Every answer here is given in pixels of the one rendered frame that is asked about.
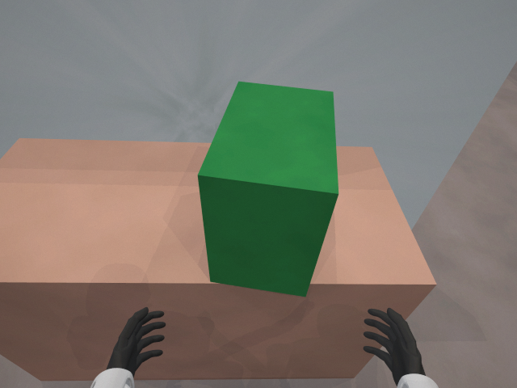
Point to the carton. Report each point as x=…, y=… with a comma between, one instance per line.
x=268, y=187

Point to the right robot hand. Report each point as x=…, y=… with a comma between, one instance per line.
x=403, y=356

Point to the pedestal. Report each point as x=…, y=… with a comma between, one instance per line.
x=92, y=231

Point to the left robot hand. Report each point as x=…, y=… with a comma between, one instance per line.
x=126, y=351

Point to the left robot forearm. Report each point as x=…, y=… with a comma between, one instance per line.
x=114, y=378

